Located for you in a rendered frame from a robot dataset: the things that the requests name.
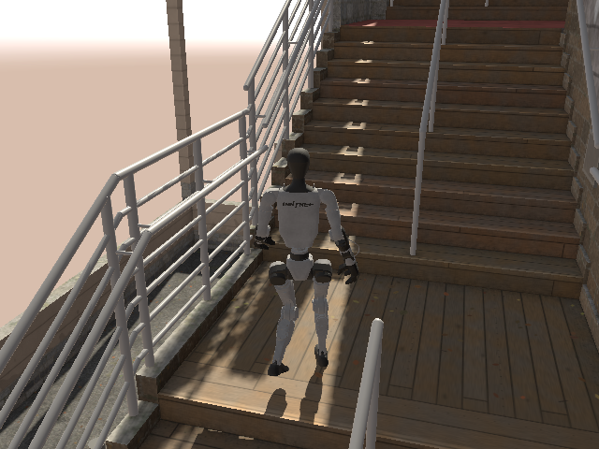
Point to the right robot upper arm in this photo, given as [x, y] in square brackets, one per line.
[328, 197]

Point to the left robot hand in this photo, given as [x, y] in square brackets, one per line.
[268, 240]

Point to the humanoid robot torso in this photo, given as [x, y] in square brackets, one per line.
[298, 216]

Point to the right robot hand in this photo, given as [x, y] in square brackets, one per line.
[353, 270]

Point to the robot right forearm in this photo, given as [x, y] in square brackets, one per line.
[345, 250]

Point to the robot left forearm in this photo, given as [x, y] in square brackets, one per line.
[258, 240]

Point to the right robot foot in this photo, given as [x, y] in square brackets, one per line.
[321, 359]

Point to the left robot upper arm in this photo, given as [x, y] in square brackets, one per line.
[265, 210]

